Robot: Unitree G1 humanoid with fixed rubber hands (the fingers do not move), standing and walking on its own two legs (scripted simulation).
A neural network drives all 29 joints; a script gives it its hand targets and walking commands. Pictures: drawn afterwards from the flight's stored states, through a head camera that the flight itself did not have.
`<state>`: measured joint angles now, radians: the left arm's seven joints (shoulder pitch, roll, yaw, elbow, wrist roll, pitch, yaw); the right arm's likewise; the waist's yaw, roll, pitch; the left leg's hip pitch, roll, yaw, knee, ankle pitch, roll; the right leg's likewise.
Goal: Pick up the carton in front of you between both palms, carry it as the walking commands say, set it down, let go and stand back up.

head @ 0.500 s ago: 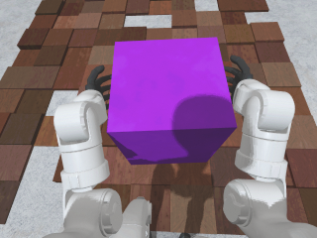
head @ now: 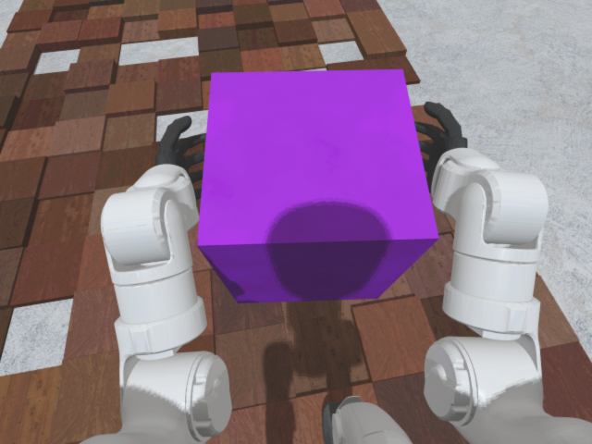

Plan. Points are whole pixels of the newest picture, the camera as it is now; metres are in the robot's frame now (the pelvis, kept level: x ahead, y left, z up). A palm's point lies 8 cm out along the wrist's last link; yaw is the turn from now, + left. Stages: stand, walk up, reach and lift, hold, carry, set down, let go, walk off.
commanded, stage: carry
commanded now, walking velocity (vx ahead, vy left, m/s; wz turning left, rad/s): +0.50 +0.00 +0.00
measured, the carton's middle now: (307, 204) +0.40 -0.04 +0.08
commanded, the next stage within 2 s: none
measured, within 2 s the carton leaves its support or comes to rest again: neither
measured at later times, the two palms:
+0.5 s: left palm (114, 76) +0.66 +0.23 +0.12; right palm (297, 42) +0.71 -0.06 +0.12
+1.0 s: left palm (70, 35) +0.82 +0.35 +0.10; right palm out of the picture +0.95 +0.08 +0.10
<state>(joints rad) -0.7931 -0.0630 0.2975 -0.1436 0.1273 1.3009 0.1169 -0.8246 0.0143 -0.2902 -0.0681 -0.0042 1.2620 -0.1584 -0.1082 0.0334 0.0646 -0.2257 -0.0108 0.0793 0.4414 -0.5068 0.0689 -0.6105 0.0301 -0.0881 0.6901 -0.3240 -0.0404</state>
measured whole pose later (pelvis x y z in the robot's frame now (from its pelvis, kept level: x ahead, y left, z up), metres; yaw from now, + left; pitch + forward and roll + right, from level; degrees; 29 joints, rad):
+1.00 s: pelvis +0.65 +0.10 +0.02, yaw +25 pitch +5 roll -2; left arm -0.16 -0.13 0.08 -0.34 0.10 1.20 0.10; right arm -0.15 0.13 -0.13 -0.39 -0.10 1.21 -0.08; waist 0.03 0.03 -0.09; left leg -0.24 -0.06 -0.05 0.93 -0.36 0.02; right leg -0.47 -0.04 -0.15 0.52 -0.13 0.00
